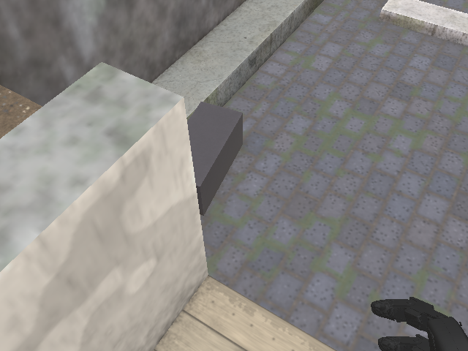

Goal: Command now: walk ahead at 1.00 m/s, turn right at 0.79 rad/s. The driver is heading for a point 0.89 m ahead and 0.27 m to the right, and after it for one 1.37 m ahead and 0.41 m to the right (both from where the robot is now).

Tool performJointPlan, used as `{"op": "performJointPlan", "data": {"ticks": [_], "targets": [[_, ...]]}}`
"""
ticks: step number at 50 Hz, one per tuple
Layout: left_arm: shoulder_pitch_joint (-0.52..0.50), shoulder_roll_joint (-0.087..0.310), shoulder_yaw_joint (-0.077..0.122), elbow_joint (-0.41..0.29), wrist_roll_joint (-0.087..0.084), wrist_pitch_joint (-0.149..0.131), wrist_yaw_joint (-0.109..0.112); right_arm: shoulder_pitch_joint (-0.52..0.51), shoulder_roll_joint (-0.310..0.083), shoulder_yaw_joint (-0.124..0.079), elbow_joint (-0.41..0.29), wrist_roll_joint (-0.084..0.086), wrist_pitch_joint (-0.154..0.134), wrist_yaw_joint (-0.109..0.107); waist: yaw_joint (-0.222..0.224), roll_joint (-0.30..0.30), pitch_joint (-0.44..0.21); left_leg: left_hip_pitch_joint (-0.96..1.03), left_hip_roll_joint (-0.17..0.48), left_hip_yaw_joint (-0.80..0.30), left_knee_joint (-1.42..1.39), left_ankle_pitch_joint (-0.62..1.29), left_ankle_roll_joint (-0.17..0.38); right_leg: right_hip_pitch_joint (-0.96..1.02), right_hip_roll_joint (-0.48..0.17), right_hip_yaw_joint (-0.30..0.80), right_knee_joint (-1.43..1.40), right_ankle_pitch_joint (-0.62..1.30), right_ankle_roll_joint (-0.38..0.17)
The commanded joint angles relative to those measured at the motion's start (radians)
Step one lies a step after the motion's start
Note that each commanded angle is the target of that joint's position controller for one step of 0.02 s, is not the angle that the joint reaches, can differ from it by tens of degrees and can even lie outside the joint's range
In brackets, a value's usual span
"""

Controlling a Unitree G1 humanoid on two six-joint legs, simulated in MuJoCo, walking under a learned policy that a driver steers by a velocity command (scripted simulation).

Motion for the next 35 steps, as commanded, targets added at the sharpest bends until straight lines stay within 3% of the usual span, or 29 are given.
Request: {"op": "performJointPlan", "data": {"ticks": [1,2,4,6,7,8,9,10,11,14,15,16,17,18,19,21,23,24,25,26,27,28,29,30,31,32,33,34,35], "targets": [[-0.066,0.218,0.062,-0.111,-0.010,-0.014,-0.001,-0.009,-0.123,-0.039,-0.052,0.007,-0.023,-0.002,-0.072,-0.058,-0.076,0.201,-0.039,0.054,-0.013,0.085,0.019,-0.128,-0.215,0.239,-0.060,0.374,-0.133],[-0.037,0.179,0.060,-0.097,-0.018,-0.016,0.013,-0.051,-0.118,-0.040,-0.061,0.007,-0.030,-0.005,-0.059,-0.066,-0.056,0.143,0.003,-0.065,-0.073,0.176,0.028,-0.028,-0.233,0.307,-0.013,0.298,-0.115],[0.014,0.202,0.069,-0.086,0.001,-0.007,0.025,-0.168,-0.148,-0.051,-0.094,-0.002,-0.047,-0.009,0.002,-0.061,0.006,-0.065,-0.013,-0.054,-0.175,0.107,0.024,0.179,-0.249,0.363,0.068,0.345,-0.123],[-0.050,0.210,0.069,-0.101,0.010,-0.005,0.023,-0.053,-0.164,-0.067,-0.069,0.011,-0.080,-0.016,-0.059,-0.076,-0.025,0.112,-0.037,-0.044,-0.277,0.011,0.033,0.139,-0.205,0.339,0.252,0.536,-0.100],[0.009,0.161,0.057,-0.079,-0.002,-0.006,0.013,-0.037,-0.149,-0.065,-0.057,0.009,-0.096,-0.019,-0.037,-0.015,-0.062,0.276,-0.047,-0.043,-0.376,0.125,0.034,0.069,-0.127,0.290,0.345,0.517,-0.045],[0.083,0.159,0.059,-0.051,-0.044,0.001,-0.006,0.010,-0.179,-0.086,-0.056,-0.007,-0.109,-0.015,-0.048,0.115,-0.121,0.521,-0.055,-0.046,-0.381,0.101,0.035,-0.120,-0.074,0.222,0.439,0.465,0.004],[-0.034,0.216,0.072,-0.077,-0.056,0.003,-0.012,0.183,-0.198,-0.104,-0.024,-0.025,-0.122,-0.005,-0.189,0.208,-0.192,0.822,0.018,-0.156,-0.427,0.010,0.073,-0.375,-0.032,0.148,0.646,0.411,0.038],[-0.150,0.199,0.071,-0.117,-0.057,0.000,-0.004,0.343,-0.237,-0.124,0.028,-0.037,-0.120,-0.014,-0.296,0.287,-0.229,1.056,0.148,-0.276,-0.401,-0.059,0.109,-0.642,-0.015,0.092,0.851,-0.007,0.039],[-0.259,0.190,0.060,-0.155,-0.037,0.000,0.007,0.400,-0.235,-0.129,0.050,-0.036,-0.105,-0.025,-0.329,0.222,-0.228,1.087,0.234,-0.309,-0.351,-0.092,0.108,-0.746,-0.067,0.063,0.882,-0.138,0.018],[-0.416,0.170,0.060,-0.193,0.016,0.019,0.002,0.417,-0.156,-0.109,0.107,-0.034,-0.099,-0.059,-0.314,0.075,-0.003,0.839,0.176,-0.132,-0.381,0.194,0.070,-0.755,-0.139,-0.070,0.785,-0.094,0.032],[-0.441,0.129,0.050,-0.224,0.023,0.035,-0.005,0.431,-0.135,-0.099,0.129,-0.015,-0.109,-0.059,-0.292,0.098,0.009,0.785,0.167,-0.097,-0.389,0.278,0.053,-0.737,-0.159,-0.103,0.792,-0.083,0.025],[-0.394,0.118,0.047,-0.219,0.032,0.034,-0.009,0.475,-0.122,-0.093,0.158,0.052,-0.126,-0.065,-0.241,0.087,0.056,0.703,0.151,-0.086,-0.394,0.417,0.026,-0.725,-0.210,-0.093,0.711,0.051,-0.008],[-0.390,0.067,0.029,-0.239,0.045,0.028,-0.020,0.465,-0.116,-0.094,0.170,0.079,-0.150,-0.067,-0.197,0.072,0.088,0.601,0.147,-0.049,-0.423,0.393,0.045,-0.686,-0.238,-0.120,0.595,0.170,-0.002],[-0.433,0.082,0.023,-0.263,0.048,0.024,-0.048,0.414,-0.093,-0.085,0.170,0.084,-0.158,-0.071,-0.181,0.100,0.116,0.487,0.145,0.006,-0.362,0.385,0.066,-0.613,-0.249,-0.150,0.472,0.330,0.025],[-0.443,0.108,0.014,-0.256,0.063,0.006,-0.048,0.367,-0.089,-0.083,0.168,0.079,-0.167,-0.078,-0.151,0.015,0.109,0.411,0.136,0.034,-0.350,0.305,0.074,-0.528,-0.223,-0.182,0.375,0.472,0.040],[-0.346,0.098,0.006,-0.216,0.071,-0.008,-0.081,0.279,-0.121,-0.083,0.157,0.089,-0.177,-0.083,-0.060,-0.017,0.093,0.179,0.113,0.166,-0.264,0.327,0.047,-0.225,-0.153,-0.272,0.240,0.642,0.051],[-0.114,0.108,0.018,-0.130,0.090,0.011,-0.076,0.230,-0.209,-0.097,0.136,0.117,-0.190,-0.075,0.064,0.002,-0.060,0.012,0.116,0.249,0.037,0.757,-0.008,0.182,-0.041,-0.341,0.449,0.673,-0.028],[0.069,0.188,0.045,-0.067,0.087,0.027,-0.058,0.174,-0.257,-0.108,0.096,0.130,-0.188,-0.057,0.166,-0.052,-0.157,-0.147,0.131,0.250,0.360,0.719,-0.049,0.407,-0.071,-0.231,0.482,0.589,-0.124],[0.217,0.271,0.074,-0.056,0.040,0.040,-0.029,0.036,-0.282,-0.121,0.070,0.096,-0.166,-0.042,0.318,-0.120,-0.180,-0.341,-0.007,0.275,0.753,0.010,-0.054,0.609,-0.135,-0.115,0.394,0.539,-0.214],[0.117,0.395,0.087,-0.098,0.023,0.050,-0.007,0.099,-0.237,-0.109,0.002,0.050,-0.138,-0.039,0.203,-0.264,-0.106,-0.427,-0.088,0.226,0.982,-0.518,-0.082,0.518,-0.266,0.159,0.255,0.652,-0.295],[0.086,0.427,0.101,-0.149,0.031,0.042,0.010,0.281,-0.223,-0.093,-0.038,0.038,-0.118,-0.046,0.103,-0.267,-0.284,-0.470,-0.062,-0.044,0.950,-0.589,-0.093,0.586,-0.473,0.607,0.137,0.331,-0.454],[-0.003,0.315,0.075,-0.175,0.027,0.027,0.035,0.260,-0.275,-0.103,0.015,0.000,-0.109,-0.048,0.055,0.019,-0.104,-0.445,0.018,-0.120,0.749,-0.568,-0.058,0.335,-0.446,0.695,0.077,0.197,-0.404],[-0.099,0.277,0.057,-0.178,0.033,0.015,0.045,0.257,-0.276,-0.112,0.038,-0.024,-0.086,-0.044,-0.022,0.082,0.014,-0.381,0.048,-0.130,0.612,-0.579,-0.043,0.109,-0.402,0.619,0.111,0.199,-0.347],[-0.246,0.297,0.054,-0.228,0.046,0.015,0.043,0.302,-0.266,-0.108,0.044,-0.042,-0.064,-0.033,-0.120,0.086,0.005,-0.259,0.038,-0.118,0.466,-0.657,-0.023,-0.084,-0.392,0.618,0.033,-0.039,-0.329],[-0.270,0.320,0.068,-0.246,0.058,-0.002,0.037,0.264,-0.264,-0.101,0.023,-0.046,-0.054,-0.019,-0.127,-0.011,0.040,-0.141,0.030,-0.115,0.414,-0.675,-0.001,-0.286,-0.422,0.726,0.010,-0.065,-0.353],[-0.295,0.286,0.064,-0.239,0.074,-0.018,0.026,0.275,-0.263,-0.094,0.041,-0.032,-0.035,-0.018,-0.163,-0.006,0.043,0.002,0.018,-0.041,0.396,-0.351,0.000,-0.420,-0.358,0.637,0.021,-0.027,-0.324],[-0.333,0.230,0.052,-0.227,0.048,-0.029,0.030,0.196,-0.236,-0.087,0.004,0.017,-0.032,-0.027,-0.199,-0.003,0.109,0.112,0.040,-0.063,0.193,0.048,-0.008,-0.629,-0.251,0.449,0.020,-0.116,-0.248],[-0.385,0.210,0.044,-0.231,0.019,-0.030,0.039,0.220,-0.190,-0.072,0.005,0.035,-0.028,-0.023,-0.242,-0.021,0.083,0.395,0.041,-0.044,0.071,0.231,-0.009,-0.802,-0.155,0.315,0.062,-0.242,-0.162],[-0.394,0.203,0.043,-0.212,0.012,-0.032,0.047,0.290,-0.189,-0.072,0.035,0.045,-0.019,-0.015,-0.270,0.002,0.061,0.561,0.016,-0.007,0.020,0.341,-0.025,-0.843,-0.094,0.201,0.148,-0.229,-0.117]]}}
